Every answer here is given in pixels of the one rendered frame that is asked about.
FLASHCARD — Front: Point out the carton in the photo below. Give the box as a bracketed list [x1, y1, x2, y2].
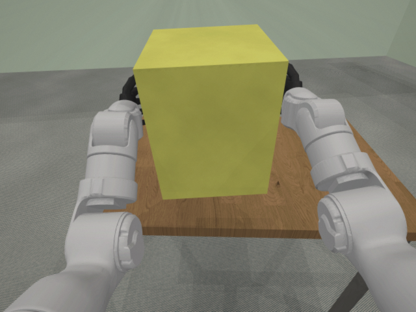
[133, 24, 289, 200]

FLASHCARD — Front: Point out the left robot upper arm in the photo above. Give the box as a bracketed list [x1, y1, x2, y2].
[3, 212, 145, 312]

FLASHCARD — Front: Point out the left robot hand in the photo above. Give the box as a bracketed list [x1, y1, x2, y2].
[119, 75, 145, 125]

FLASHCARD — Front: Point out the robot left forearm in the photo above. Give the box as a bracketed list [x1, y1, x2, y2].
[64, 100, 144, 263]

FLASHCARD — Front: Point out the right robot hand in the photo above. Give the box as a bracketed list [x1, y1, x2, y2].
[280, 64, 302, 114]

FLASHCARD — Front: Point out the robot right forearm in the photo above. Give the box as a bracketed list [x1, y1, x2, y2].
[281, 87, 407, 236]

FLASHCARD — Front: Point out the right robot upper arm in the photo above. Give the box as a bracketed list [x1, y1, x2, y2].
[317, 185, 416, 312]

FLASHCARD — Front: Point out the table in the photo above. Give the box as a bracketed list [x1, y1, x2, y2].
[103, 116, 416, 312]

